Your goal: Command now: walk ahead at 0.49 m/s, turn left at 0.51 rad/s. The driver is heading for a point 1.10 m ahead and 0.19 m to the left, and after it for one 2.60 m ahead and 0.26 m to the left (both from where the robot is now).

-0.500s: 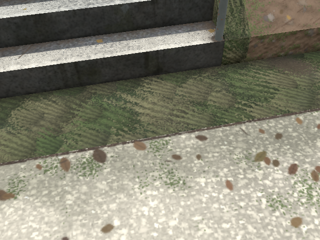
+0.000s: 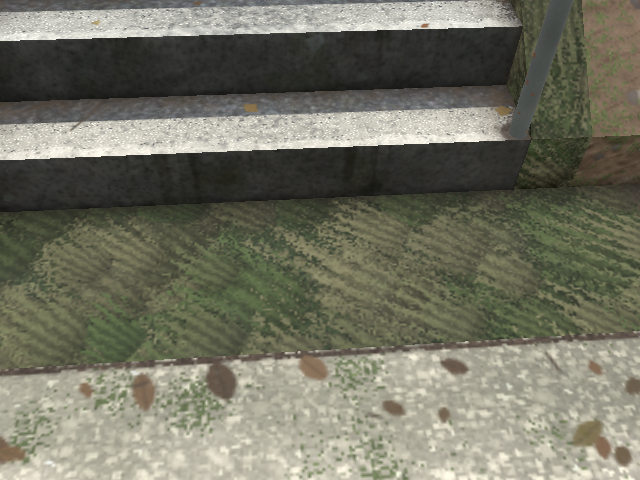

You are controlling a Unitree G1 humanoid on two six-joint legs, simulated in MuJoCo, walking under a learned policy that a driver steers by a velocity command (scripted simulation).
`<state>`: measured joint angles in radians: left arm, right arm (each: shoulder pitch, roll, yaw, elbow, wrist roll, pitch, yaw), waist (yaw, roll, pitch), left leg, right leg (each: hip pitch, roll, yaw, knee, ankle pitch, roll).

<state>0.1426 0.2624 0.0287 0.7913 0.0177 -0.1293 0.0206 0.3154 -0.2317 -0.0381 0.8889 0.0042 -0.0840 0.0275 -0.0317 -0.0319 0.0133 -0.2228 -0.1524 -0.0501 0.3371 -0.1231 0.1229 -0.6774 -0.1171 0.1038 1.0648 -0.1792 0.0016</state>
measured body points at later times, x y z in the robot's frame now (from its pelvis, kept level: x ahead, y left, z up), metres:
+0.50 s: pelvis +0.26 -0.04 +0.00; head +0.29 -0.05 +0.45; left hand +0.23 +0.24 -0.11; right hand +0.49 -0.26 -0.10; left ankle +0.29 +0.13 -0.65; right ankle +0.27 -0.15 -0.74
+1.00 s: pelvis +0.48 +0.12 +0.00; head +0.50 +0.14 +0.45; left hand +0.48 +0.42 -0.11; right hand +0.67 -0.09 -0.10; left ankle +0.45 +0.19 -0.74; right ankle +0.61 -0.02 -0.66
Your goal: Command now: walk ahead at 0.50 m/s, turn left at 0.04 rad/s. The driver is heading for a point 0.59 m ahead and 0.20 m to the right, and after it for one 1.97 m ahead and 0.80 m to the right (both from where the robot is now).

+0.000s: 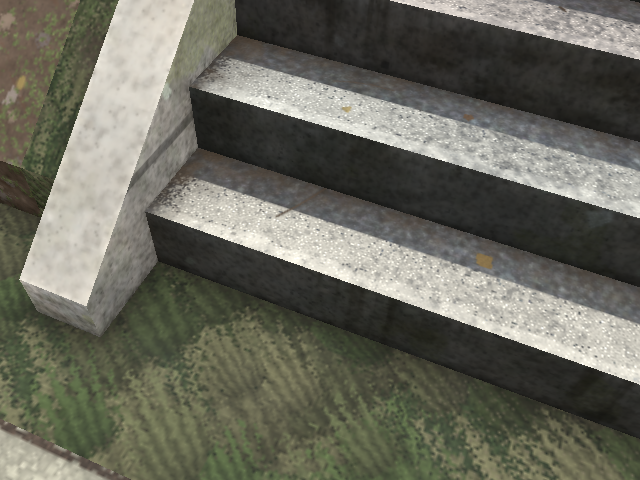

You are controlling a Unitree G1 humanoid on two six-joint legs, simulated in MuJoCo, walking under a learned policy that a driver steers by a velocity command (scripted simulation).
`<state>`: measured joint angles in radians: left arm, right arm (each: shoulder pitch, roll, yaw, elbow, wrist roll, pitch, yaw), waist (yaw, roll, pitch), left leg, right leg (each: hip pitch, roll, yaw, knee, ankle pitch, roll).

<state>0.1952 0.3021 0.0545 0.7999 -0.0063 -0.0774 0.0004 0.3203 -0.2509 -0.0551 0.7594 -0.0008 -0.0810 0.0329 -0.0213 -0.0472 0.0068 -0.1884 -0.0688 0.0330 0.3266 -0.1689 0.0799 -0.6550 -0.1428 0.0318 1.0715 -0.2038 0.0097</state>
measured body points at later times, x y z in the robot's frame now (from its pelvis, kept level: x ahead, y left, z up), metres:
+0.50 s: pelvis +0.26 -0.08 +0.00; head +0.30 -0.10 +0.44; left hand +0.38 +0.19 -0.12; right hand +0.32 -0.35 -0.13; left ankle +0.29 +0.08 -0.67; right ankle +0.28 -0.14 -0.75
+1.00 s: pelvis +0.50 -0.09 +0.00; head +0.53 -0.08 +0.45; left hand +0.74 +0.09 -0.13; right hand +0.47 -0.38 -0.10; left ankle +0.57 -0.02 -0.75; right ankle +0.42 -0.18 -0.67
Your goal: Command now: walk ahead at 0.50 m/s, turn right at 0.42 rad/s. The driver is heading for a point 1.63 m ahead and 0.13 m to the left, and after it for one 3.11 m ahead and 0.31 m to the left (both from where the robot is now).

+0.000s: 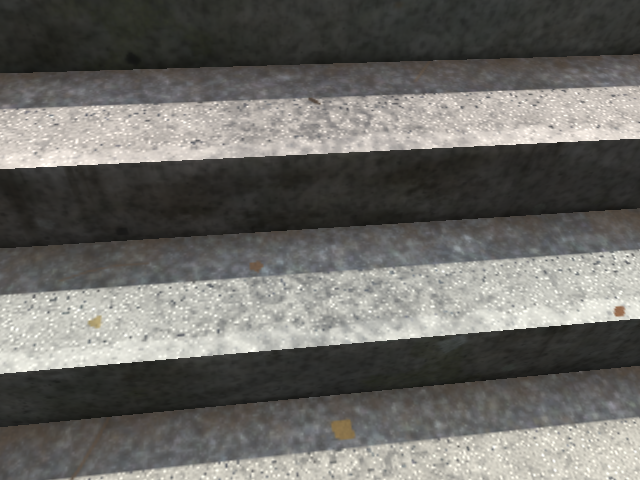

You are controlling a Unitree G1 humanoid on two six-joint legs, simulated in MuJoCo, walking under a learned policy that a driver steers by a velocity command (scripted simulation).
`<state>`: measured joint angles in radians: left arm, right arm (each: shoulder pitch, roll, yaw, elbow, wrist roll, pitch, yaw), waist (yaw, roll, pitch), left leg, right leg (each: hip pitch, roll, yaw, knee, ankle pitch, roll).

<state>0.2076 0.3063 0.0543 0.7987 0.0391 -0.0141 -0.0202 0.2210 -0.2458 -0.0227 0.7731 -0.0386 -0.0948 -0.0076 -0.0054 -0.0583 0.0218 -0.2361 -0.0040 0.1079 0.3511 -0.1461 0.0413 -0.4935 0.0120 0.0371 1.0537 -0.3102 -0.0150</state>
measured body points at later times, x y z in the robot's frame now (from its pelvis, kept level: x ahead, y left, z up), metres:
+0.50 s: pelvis +0.11 -0.02 +0.00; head +0.12 -0.02 +0.45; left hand +0.18 +0.22 -0.14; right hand +0.16 -0.25 -0.15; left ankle +0.11 +0.09 -0.69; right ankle +0.08 -0.10 -0.75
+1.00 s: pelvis +0.11 +0.02 +0.00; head +0.12 +0.03 +0.45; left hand +0.15 +0.26 -0.16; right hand +0.13 -0.21 -0.15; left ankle +0.13 +0.08 -0.75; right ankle +0.08 -0.10 -0.75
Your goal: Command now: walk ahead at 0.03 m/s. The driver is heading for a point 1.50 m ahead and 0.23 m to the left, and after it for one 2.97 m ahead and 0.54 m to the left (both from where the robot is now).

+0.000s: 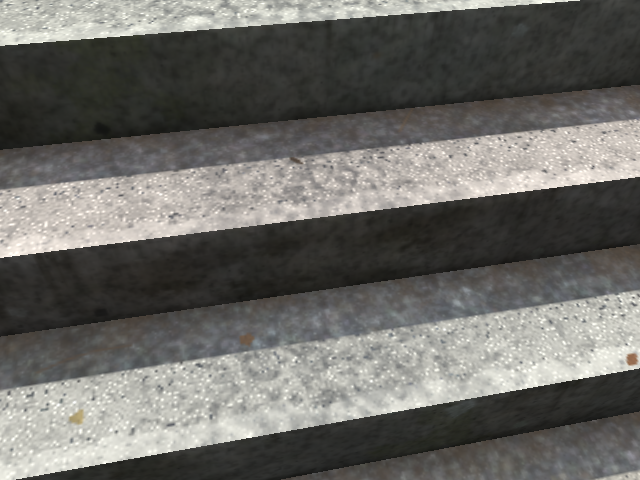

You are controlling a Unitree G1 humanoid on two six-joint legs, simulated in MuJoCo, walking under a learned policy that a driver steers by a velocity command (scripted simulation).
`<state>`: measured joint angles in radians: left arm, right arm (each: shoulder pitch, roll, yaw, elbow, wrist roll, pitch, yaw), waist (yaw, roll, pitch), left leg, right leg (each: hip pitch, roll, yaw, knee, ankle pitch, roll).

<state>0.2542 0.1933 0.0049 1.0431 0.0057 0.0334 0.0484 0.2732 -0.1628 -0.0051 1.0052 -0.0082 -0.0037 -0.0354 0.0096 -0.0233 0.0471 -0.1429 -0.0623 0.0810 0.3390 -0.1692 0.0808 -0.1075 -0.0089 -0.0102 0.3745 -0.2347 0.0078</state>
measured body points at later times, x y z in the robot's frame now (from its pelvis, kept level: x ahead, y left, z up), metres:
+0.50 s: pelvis +0.04 -0.01 -0.01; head +0.05 -0.01 +0.44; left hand +0.04 +0.20 -0.16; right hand +0.08 -0.25 -0.16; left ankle +0.01 +0.06 -0.75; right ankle -0.02 -0.12 -0.75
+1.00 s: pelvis +0.05 -0.04 -0.01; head +0.06 -0.04 +0.44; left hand +0.17 +0.18 -0.14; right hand +0.15 -0.27 -0.14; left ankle +0.01 +0.07 -0.75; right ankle -0.02 -0.12 -0.75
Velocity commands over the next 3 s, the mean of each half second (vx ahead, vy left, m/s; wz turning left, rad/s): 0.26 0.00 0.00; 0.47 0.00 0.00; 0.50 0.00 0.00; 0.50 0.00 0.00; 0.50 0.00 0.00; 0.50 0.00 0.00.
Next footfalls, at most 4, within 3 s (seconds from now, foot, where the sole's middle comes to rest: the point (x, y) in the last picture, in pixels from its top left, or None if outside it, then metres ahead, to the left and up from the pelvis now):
none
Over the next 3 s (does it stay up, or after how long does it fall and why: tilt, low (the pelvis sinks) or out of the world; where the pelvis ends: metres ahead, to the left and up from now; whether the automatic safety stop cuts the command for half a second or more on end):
stays up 0.01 -0.03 0.01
